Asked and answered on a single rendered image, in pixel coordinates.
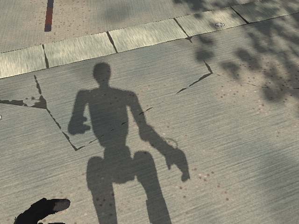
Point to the left robot hand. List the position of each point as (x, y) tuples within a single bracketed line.
[(42, 209)]

